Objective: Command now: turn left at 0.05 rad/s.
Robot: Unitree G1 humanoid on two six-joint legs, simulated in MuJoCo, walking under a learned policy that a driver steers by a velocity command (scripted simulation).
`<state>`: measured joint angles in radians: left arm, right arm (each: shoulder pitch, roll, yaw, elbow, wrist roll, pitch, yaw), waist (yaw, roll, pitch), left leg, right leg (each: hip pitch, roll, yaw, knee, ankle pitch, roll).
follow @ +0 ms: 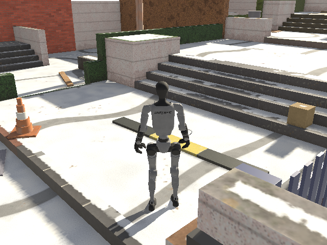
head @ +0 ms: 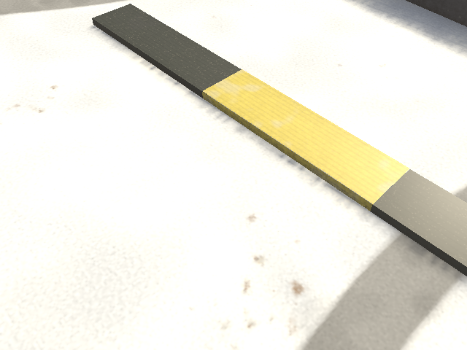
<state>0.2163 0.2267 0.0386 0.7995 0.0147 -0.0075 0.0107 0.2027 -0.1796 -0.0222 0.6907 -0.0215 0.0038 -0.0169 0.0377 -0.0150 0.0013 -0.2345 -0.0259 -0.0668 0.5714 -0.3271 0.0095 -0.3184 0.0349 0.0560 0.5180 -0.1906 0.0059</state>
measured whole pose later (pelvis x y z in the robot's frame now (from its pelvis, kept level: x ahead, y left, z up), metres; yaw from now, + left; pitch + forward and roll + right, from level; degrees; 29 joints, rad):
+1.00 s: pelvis +0.47 -0.05 -0.02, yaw -1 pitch +2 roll +1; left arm 0.47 0.24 0.03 0.96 0.01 -0.08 -0.01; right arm 0.06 -0.25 -0.03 0.70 -0.05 -0.07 0.02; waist 0.04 -0.02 0.04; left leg -0.53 -0.04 0.11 0.66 -0.17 0.11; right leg -0.05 0.00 0.03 1.00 -0.40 -0.09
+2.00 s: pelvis +1.42 -0.06 +0.02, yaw -15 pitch +1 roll +3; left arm 0.18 0.32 0.07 0.79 0.01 0.00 -0.03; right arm 0.25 -0.26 -0.05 0.87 -0.05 -0.07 -0.02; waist 0.01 -0.04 0.03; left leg -0.23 0.07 0.17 0.42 -0.56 -0.13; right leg -0.59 -0.04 -0.01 1.32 -0.41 -0.10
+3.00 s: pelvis +2.21 -0.54 -0.01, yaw -35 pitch +3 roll +1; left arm -0.15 0.23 -0.04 0.60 0.05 -0.10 -0.03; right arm 0.64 -0.27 -0.08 0.96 0.01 -0.08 0.03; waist -0.16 0.02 0.00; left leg 0.05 -0.09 -0.21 0.37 -0.42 0.07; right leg -0.52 -0.01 0.05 0.54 -0.11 -0.01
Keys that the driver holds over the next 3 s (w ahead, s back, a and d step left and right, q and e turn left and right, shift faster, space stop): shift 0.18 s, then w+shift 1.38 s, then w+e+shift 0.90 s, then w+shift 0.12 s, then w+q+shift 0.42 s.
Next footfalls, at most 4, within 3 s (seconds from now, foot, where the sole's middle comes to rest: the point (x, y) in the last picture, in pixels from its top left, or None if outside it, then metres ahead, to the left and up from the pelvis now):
0.48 right None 0.17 -0.16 -0.77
0.94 left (235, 324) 0.61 0.03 -0.77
1.40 right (288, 203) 1.07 -0.15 -0.77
1.80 left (234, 116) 1.51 0.07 -0.73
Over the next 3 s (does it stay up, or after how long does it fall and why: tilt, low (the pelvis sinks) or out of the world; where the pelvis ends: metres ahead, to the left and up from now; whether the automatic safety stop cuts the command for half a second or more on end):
stays up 2.21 -0.54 -0.01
